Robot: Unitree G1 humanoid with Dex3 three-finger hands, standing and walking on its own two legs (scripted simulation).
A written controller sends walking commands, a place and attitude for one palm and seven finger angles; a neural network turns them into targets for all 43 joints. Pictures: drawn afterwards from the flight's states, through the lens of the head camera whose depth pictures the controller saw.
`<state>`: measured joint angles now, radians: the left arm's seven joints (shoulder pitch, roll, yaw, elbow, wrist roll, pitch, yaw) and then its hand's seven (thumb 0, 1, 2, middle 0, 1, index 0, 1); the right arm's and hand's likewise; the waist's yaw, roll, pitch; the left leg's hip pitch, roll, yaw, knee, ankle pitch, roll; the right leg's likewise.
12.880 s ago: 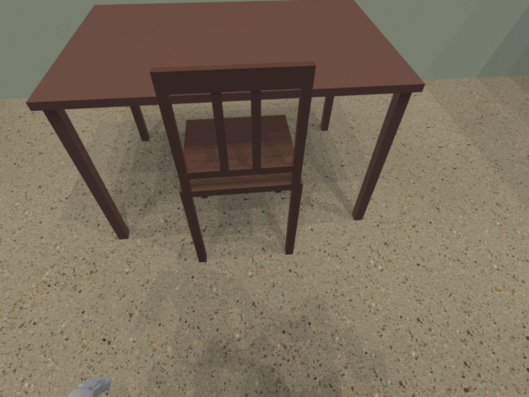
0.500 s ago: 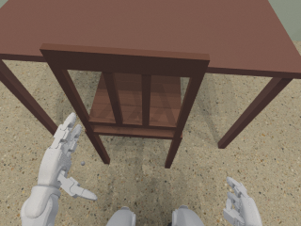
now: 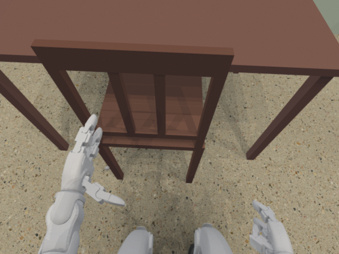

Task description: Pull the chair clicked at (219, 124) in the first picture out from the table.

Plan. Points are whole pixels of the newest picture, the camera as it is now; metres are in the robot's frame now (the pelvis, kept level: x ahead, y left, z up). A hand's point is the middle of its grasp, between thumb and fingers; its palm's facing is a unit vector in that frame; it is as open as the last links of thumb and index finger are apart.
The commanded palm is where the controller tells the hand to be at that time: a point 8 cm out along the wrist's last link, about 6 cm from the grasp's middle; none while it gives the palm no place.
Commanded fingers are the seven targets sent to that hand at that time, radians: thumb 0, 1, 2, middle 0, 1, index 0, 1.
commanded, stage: aim the fingers beside a spindle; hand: left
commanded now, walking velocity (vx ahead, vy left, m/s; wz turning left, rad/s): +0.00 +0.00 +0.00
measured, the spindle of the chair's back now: (124, 106) +0.49 +0.15 +0.00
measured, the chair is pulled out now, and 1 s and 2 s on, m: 0.00 0.00 0.00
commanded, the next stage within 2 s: none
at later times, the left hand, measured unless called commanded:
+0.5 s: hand (120, 159) +0.32 +0.13 +0.02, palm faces -0.04 -1.00 -0.04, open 16.9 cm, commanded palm +0.31 +0.18 +0.01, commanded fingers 0.00 -0.50 0.30 -0.06 -0.08 -0.06 -0.08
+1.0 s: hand (122, 157) +0.34 +0.13 +0.00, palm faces -0.05 -1.00 -0.04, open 17.0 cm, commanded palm +0.31 +0.18 +0.00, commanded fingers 0.00 -0.50 0.30 -0.06 -0.08 -0.06 -0.08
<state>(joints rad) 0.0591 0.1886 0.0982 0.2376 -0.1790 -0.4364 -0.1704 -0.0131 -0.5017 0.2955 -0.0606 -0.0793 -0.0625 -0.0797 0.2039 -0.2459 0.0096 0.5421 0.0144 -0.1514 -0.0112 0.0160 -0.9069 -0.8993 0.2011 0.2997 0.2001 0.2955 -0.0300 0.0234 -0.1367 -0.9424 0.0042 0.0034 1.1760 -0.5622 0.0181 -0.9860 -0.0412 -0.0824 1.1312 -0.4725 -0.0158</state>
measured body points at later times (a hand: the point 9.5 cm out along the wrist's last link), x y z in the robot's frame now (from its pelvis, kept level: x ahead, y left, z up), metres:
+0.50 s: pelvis +0.00 +0.00 -0.01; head +0.11 -0.01 +0.42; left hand +0.32 +0.18 +0.02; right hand +0.16 -0.25 -0.12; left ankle +0.00 +0.11 -0.65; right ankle +0.04 -0.12 -0.65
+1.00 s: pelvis -0.01 +0.00 -0.02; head +0.10 +0.00 +0.42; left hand +0.33 +0.18 +0.00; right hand +0.14 -0.25 -0.13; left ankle +0.00 +0.11 -0.65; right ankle +0.04 -0.12 -0.65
